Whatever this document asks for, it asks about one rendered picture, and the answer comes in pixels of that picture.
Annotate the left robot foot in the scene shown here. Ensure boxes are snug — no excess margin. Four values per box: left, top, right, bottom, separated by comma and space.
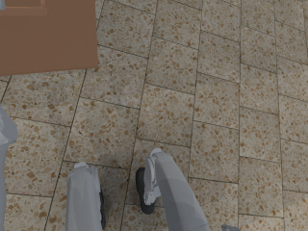
99, 186, 106, 230

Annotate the left robot thigh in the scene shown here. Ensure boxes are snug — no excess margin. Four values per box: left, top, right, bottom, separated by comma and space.
64, 166, 103, 231

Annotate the handle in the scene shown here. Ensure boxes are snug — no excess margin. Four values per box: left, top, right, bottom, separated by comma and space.
0, 7, 51, 23

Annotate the left robot upper arm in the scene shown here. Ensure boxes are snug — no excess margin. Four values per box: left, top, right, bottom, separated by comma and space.
0, 106, 18, 231

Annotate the cabinet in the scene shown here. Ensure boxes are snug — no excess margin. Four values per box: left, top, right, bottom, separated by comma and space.
0, 0, 98, 77

